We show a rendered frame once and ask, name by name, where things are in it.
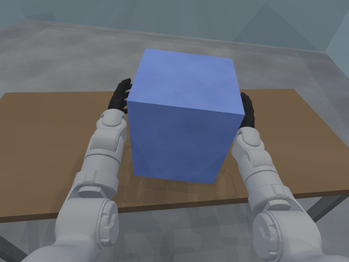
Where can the robot right upper arm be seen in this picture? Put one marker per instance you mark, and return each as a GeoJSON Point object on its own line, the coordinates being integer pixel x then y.
{"type": "Point", "coordinates": [289, 236]}

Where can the carton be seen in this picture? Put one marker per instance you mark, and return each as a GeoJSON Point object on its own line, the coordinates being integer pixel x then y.
{"type": "Point", "coordinates": [184, 111]}

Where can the left robot hand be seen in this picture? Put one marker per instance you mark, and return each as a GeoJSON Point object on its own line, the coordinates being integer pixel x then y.
{"type": "Point", "coordinates": [117, 101]}

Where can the right robot hand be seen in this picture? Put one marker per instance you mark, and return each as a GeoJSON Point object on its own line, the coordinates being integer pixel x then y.
{"type": "Point", "coordinates": [249, 119]}

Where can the robot right forearm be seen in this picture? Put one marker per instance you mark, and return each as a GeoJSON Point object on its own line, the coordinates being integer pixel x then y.
{"type": "Point", "coordinates": [265, 188]}

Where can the robot left forearm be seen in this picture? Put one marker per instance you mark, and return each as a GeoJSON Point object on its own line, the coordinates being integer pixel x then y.
{"type": "Point", "coordinates": [98, 175]}

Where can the table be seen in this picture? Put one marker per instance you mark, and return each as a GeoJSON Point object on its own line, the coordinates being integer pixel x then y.
{"type": "Point", "coordinates": [44, 138]}

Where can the robot left upper arm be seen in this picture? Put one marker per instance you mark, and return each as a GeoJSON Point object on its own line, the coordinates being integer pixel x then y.
{"type": "Point", "coordinates": [85, 227]}

